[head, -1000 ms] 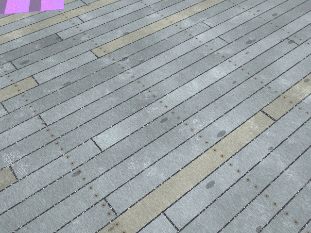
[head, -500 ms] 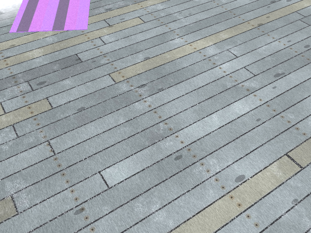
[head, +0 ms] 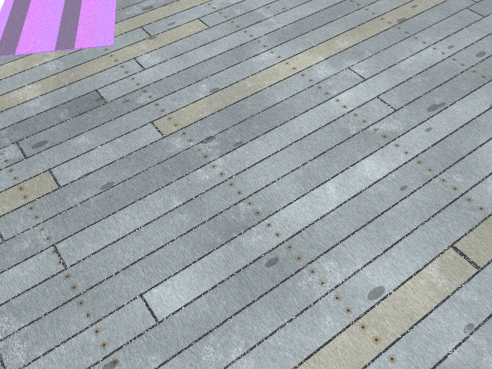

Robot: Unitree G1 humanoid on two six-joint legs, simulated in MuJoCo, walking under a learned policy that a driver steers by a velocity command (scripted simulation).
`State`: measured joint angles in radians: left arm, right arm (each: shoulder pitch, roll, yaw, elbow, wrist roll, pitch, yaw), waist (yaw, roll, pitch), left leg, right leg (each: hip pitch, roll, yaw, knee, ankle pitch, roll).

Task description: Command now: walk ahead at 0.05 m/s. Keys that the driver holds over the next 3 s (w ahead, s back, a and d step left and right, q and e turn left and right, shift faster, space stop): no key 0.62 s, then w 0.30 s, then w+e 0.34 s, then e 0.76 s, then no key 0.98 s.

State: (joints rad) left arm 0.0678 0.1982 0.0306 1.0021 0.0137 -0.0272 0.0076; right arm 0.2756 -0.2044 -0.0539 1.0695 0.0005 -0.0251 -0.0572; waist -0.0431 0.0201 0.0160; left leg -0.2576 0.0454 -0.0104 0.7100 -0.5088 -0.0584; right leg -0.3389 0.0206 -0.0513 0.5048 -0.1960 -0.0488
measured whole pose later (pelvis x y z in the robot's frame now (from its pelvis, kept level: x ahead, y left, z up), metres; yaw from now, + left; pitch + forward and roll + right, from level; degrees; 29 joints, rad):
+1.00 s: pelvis +0.09 +0.05 +0.00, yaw -1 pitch +1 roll -1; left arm 0.25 0.25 0.06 1.07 -0.05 -0.05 0.01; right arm 0.33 -0.19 -0.07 1.09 0.01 -0.11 -0.01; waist -0.02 -0.04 -0.02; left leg -0.22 0.01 0.08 0.55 -0.34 0.04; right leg -0.39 0.00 0.03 0.98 -0.42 -0.06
